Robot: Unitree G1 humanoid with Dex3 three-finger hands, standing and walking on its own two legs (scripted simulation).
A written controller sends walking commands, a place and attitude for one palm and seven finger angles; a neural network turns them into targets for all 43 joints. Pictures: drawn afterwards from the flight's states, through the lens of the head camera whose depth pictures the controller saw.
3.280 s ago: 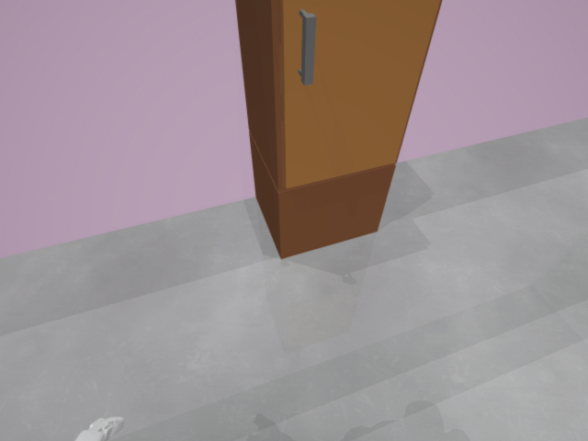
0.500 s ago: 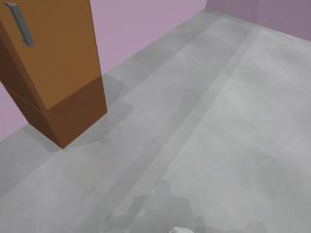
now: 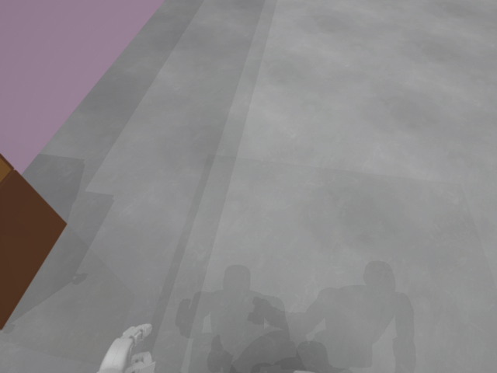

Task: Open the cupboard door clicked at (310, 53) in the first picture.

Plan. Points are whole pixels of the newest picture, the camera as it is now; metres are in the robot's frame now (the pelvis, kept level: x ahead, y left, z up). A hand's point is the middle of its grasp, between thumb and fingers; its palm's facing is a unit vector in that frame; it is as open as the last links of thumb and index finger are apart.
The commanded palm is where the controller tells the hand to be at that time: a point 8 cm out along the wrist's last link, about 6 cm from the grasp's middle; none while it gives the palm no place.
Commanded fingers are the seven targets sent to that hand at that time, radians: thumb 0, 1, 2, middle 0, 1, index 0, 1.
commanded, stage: walk to a spot facing it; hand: left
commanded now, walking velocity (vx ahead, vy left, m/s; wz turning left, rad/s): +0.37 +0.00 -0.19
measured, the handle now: out of the picture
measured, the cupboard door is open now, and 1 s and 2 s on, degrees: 0 0 0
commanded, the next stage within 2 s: turn to face it in 0.88 s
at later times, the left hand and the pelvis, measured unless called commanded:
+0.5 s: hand out of the picture +0.16 +0.20 -0.18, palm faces +0.01 -0.99 -0.12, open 7.3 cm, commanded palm none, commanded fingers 0.00 0.90 0.90 -0.20 -0.30 -0.20 -0.30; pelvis +0.23 +0.03 +0.00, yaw -6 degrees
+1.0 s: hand (195, 191) +0.56 +0.14 -0.16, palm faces -0.30 -0.94 -0.15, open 7.4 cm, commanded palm none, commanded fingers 0.00 0.90 0.90 -0.20 -0.30 -0.20 -0.30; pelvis +0.42 -0.01 +0.01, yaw -17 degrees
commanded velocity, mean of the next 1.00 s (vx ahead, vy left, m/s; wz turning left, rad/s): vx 0.31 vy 0.00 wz -0.25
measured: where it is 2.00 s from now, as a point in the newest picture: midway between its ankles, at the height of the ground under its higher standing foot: (267, 270)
